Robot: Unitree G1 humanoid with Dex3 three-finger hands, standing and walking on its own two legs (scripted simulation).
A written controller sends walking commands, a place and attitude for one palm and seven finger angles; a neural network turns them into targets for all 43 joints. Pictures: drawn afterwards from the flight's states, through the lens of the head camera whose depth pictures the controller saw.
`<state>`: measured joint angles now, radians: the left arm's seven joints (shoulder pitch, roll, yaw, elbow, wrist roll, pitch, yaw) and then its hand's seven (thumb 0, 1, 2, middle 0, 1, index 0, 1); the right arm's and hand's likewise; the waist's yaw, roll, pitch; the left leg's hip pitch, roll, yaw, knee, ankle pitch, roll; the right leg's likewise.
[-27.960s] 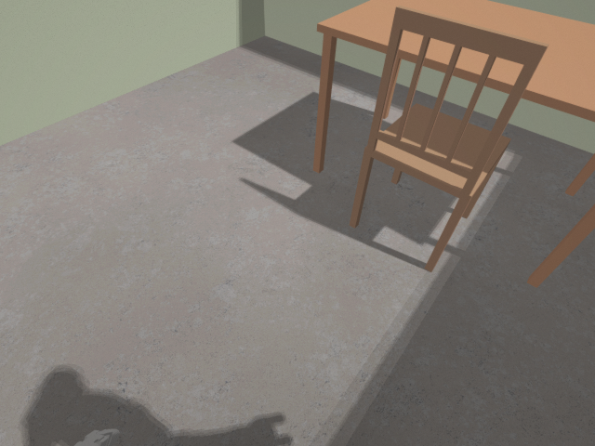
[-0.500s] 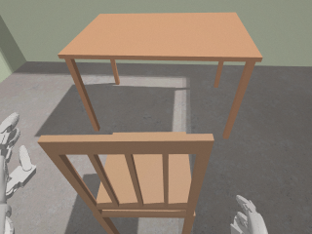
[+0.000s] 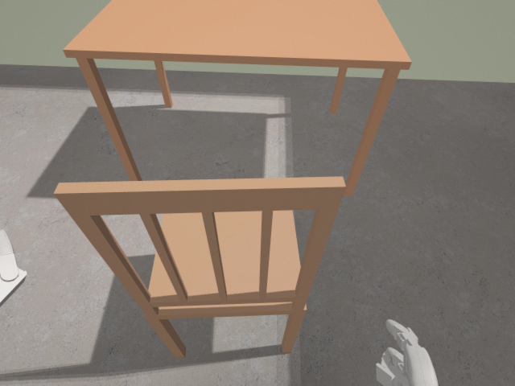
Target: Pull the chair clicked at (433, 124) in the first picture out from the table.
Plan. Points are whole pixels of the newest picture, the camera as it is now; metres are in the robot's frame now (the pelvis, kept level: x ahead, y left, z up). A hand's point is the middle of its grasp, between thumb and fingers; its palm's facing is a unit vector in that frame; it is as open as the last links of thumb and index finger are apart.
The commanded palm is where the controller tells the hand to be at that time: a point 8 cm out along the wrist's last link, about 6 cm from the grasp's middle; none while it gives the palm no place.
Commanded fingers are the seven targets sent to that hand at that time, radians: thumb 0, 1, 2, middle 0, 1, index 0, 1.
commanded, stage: step back with the hand held close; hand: left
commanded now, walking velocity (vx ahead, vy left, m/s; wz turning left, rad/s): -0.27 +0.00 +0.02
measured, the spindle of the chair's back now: (217, 261) +0.35 +0.10 -0.07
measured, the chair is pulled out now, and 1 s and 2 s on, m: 0.58 0.58 0.58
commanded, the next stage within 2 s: stop stepping back and stand still in 0.72 s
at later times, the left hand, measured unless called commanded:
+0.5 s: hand out of the picture +0.12 +0.28 +0.17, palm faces +0.49 -0.72 -0.50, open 7.4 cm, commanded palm +0.06 +0.31 +0.18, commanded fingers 0.00 0.90 0.90 -0.20 -0.30 -0.20 -0.30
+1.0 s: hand out of the picture +0.01 +0.29 +0.17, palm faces +0.59 -0.66 -0.46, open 7.4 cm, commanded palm -0.03 +0.31 +0.18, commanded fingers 0.00 0.90 0.90 -0.20 -0.30 -0.20 -0.30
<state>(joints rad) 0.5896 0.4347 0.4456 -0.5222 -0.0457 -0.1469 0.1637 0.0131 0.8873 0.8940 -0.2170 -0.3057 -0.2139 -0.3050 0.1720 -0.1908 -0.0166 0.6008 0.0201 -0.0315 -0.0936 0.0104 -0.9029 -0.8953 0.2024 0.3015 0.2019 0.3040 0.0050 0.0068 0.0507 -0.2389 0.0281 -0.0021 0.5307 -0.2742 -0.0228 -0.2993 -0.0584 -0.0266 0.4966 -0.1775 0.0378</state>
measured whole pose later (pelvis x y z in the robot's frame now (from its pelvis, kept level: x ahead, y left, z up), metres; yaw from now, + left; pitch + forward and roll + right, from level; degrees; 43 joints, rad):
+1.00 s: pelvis -0.13 -0.01 -0.03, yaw +8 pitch -4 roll -2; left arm 0.54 0.43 0.48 -0.54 -0.04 -0.24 0.15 0.01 0.89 0.89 -0.21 -0.31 -0.21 -0.30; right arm 0.24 -0.18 -0.01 0.66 0.02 -0.15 -0.06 0.01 -0.90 -0.89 0.20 0.30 0.20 0.30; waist 0.03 0.01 0.05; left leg -0.56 0.07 0.00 0.95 -0.42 -0.02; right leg -0.36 -0.01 -0.03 0.73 -0.30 0.01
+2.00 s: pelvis -0.17 +0.00 +0.01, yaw +5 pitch -1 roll -1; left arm 0.57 0.38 0.40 -0.45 -0.04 -0.20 0.16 0.01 0.89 0.89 -0.21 -0.31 -0.21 -0.30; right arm 0.20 -0.23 -0.03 0.63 0.02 -0.10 -0.07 0.01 -0.90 -0.90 0.20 0.30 0.20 0.30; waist -0.01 0.02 0.03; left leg -0.15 0.07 0.08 0.43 -0.27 -0.02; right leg -0.19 0.01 -0.06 0.37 -0.17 -0.01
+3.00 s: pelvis -0.18 -0.01 +0.00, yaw +7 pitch -1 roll +0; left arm 0.33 0.12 -0.01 1.06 0.02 0.02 0.04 0.02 0.94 0.89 -0.20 -0.30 -0.20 -0.30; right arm 0.36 -0.10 0.02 1.06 -0.02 -0.01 -0.02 0.00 -0.91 -0.90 0.20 0.30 0.20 0.30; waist 0.00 0.01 0.04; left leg -0.19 0.03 0.05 0.46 -0.26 -0.01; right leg -0.25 -0.03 -0.09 0.48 -0.22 -0.02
